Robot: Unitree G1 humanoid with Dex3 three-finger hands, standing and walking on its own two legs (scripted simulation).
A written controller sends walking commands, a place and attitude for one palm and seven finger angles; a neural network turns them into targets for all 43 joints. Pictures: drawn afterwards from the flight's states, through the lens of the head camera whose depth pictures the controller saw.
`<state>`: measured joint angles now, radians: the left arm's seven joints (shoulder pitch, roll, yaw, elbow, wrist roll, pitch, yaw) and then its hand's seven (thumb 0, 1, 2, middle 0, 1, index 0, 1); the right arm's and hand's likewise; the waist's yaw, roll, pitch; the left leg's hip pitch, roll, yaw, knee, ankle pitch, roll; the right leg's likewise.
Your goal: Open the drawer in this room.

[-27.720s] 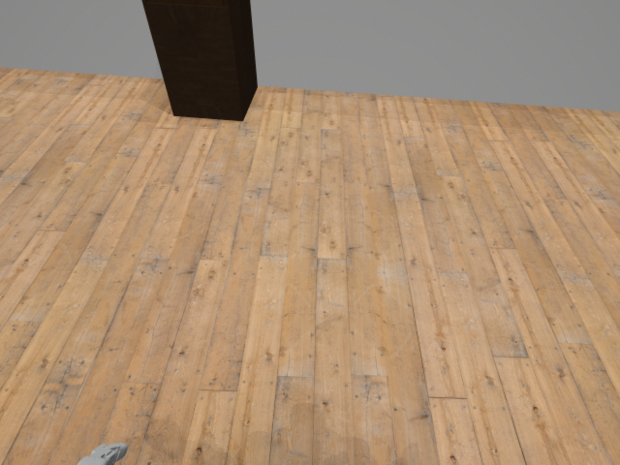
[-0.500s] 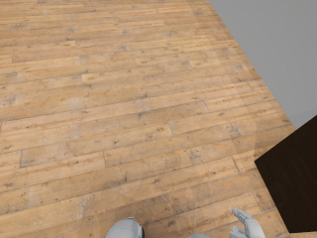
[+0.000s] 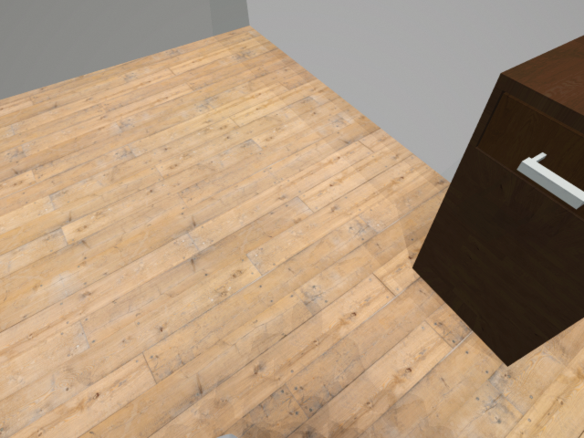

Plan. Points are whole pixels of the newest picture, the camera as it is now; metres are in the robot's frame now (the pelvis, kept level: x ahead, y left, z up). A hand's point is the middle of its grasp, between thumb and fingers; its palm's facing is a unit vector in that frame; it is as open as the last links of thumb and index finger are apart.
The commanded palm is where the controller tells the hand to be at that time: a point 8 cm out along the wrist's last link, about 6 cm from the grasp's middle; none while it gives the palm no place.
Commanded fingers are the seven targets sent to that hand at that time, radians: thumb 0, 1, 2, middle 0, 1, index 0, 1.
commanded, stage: turn to face it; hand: left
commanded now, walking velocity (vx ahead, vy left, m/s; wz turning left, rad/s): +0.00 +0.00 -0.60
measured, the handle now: (558, 177) +0.61 -0.49 -0.05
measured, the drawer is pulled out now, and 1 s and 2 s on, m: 0.00 0.00 0.00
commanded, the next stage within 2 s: take the last steps up to it in 1.50 s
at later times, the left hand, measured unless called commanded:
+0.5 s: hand out of the picture +0.12 +0.23 -0.16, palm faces -0.20 -0.96 -0.21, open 7.4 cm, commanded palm none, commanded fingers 0.00 0.90 0.90 -0.20 -0.30 -0.20 -0.30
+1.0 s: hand (246, 392) +0.21 +0.10 -0.14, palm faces -0.55 -0.79 -0.27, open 7.4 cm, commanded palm none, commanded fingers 0.00 0.90 0.90 -0.20 -0.30 -0.20 -0.30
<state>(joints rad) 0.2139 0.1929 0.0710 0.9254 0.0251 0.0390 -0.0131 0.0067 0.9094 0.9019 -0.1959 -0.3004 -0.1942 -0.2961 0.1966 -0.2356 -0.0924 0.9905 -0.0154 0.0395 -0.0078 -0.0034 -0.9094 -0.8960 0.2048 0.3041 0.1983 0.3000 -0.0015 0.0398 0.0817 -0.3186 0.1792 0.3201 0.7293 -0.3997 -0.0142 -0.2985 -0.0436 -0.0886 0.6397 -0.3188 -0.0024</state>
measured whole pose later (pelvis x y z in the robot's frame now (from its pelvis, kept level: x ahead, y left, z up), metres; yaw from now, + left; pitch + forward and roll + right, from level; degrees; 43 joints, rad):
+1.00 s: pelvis -0.01 +0.00 +0.00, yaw -34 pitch +0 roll +0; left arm 0.11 0.21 0.05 0.88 0.01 0.02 -0.01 0.01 0.91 0.90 -0.20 -0.30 -0.20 -0.30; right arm 0.23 -0.27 -0.08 0.96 -0.01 0.07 -0.02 0.00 -0.91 -0.90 0.20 0.30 0.20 0.30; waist -0.03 0.06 0.12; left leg -0.41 0.13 0.10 1.09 -0.52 -0.07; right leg -0.31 0.00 -0.06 0.63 -0.32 -0.04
